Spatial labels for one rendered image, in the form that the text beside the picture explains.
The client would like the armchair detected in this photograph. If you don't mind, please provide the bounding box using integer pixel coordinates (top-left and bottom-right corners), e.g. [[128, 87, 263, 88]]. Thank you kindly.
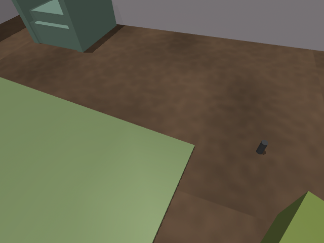
[[12, 0, 116, 52]]

